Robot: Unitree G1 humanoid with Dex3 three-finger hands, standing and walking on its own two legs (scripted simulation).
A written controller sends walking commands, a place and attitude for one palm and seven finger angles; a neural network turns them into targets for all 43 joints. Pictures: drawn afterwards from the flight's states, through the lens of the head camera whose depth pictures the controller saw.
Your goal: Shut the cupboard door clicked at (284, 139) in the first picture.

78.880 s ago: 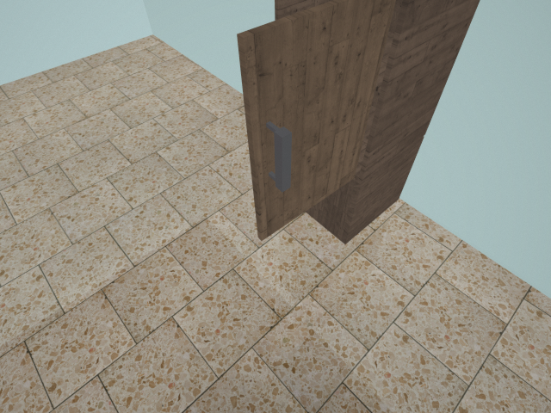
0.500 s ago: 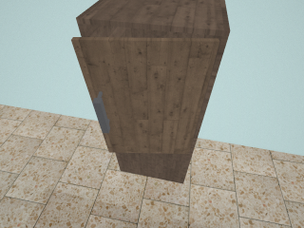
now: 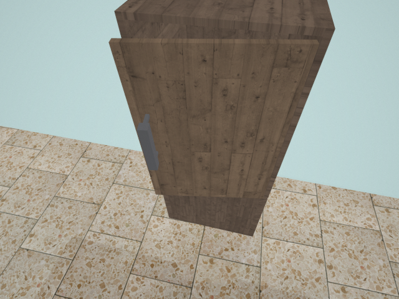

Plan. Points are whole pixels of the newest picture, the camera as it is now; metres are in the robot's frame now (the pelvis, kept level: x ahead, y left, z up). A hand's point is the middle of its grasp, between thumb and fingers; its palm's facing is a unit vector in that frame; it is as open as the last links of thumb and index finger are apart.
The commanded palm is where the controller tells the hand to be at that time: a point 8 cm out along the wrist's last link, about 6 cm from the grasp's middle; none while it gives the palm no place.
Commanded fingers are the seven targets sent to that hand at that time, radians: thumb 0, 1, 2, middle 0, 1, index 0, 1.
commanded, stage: look again from close up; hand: left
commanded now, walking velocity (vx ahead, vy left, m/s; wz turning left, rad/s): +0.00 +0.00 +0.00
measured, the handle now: (150, 142) +0.49 +0.17 -0.01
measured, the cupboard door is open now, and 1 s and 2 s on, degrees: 11 11 11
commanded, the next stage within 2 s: raise the hand and make a fist in 0.26 s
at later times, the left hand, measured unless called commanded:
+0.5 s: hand (117, 279) +0.17 +0.18 -0.06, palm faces +0.27 -0.94 -0.20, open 7.3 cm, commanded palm +0.11 +0.23 -0.06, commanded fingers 0.00 0.90 0.90 -0.33 -0.44 -0.33 -0.44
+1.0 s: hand (125, 288) +0.15 +0.16 -0.03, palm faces -0.06 -1.00 -0.05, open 5.1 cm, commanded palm +0.12 +0.22 -0.04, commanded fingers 0.00 0.90 0.90 -0.79 -0.94 -0.79 -0.94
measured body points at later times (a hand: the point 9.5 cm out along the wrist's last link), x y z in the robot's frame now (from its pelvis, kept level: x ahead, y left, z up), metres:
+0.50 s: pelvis +0.00 -0.03 +0.00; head +0.01 -0.03 +0.45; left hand +0.15 +0.23 -0.04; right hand +0.09 -0.27 -0.13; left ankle +0.01 +0.09 -0.73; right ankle -0.03 -0.15 -0.72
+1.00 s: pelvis -0.06 -0.05 -0.11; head +0.00 -0.05 +0.34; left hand +0.15 +0.21 -0.03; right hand +0.16 -0.27 -0.18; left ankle +0.01 +0.09 -0.73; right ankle -0.03 -0.16 -0.73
